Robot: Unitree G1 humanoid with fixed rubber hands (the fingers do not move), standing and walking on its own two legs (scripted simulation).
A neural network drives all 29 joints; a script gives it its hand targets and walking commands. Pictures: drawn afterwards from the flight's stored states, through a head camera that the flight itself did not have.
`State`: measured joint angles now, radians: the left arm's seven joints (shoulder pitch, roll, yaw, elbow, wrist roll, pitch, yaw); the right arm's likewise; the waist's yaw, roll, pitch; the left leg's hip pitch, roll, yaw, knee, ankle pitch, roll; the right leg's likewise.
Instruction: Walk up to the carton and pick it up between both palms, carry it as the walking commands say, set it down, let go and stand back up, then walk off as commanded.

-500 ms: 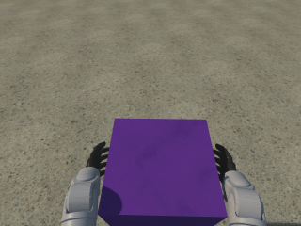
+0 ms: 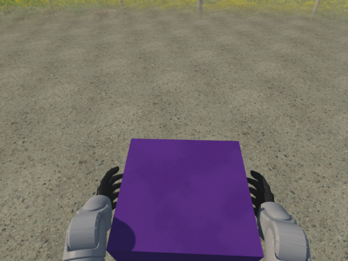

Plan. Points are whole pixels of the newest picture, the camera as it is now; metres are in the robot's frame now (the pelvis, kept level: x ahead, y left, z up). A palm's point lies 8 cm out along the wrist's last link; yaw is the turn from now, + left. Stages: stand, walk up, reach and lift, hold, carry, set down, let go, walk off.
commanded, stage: carry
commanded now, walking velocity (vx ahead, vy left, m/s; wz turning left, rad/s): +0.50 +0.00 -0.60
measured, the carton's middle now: (182, 212) +0.28 +0.02 +0.00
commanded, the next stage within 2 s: none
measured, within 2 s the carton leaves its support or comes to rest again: neither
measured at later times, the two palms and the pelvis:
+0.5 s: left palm (188, 129) +0.50 +0.01 +0.08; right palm (317, 162) +0.38 -0.31 +0.08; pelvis +0.21 -0.08 -0.01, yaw -15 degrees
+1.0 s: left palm (228, 87) +0.81 -0.15 +0.06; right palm (322, 112) +0.63 -0.45 +0.06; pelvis +0.51 -0.18 -0.02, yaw -33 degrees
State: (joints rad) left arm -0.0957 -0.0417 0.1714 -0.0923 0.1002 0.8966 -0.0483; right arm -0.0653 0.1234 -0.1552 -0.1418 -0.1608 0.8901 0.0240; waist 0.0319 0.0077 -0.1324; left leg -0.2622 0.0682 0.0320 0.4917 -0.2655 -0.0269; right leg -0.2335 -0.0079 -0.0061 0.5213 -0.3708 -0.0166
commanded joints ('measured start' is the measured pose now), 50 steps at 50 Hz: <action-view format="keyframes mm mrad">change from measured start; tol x32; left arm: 1 -486 -795 -738 -158 -330 60 -161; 50 -335 -751 -806 -448 -367 270 -157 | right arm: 1 -440 656 685 -153 291 65 137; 50 -297 732 760 -335 399 248 138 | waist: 1 -24 26 -80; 46 -13 -146 -141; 50 -43 279 -357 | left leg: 1 -20 123 -38 -67 -371 53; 7 -323 -12 88 112 -188 -13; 11 378 35 63 -175 25 26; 13 568 490 -456 -282 -11 212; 21 298 297 164 -258 246 69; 25 144 230 315 114 504 -24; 29 -545 68 4 840 -255 -44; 43 -328 -6 143 114 210 -35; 47 187 -51 207 -105 262 -7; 50 513 517 -553 -265 -120 195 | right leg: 1 -22 -37 34 -165 -92 -32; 4 186 -292 482 -319 25 -176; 9 182 -185 248 -171 328 -150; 13 -604 10 -79 451 -185 -11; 25 105 102 -274 -19 225 -63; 28 480 -363 654 -264 233 -289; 46 247 -119 43 -96 955 -118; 50 -365 30 20 713 -112 -48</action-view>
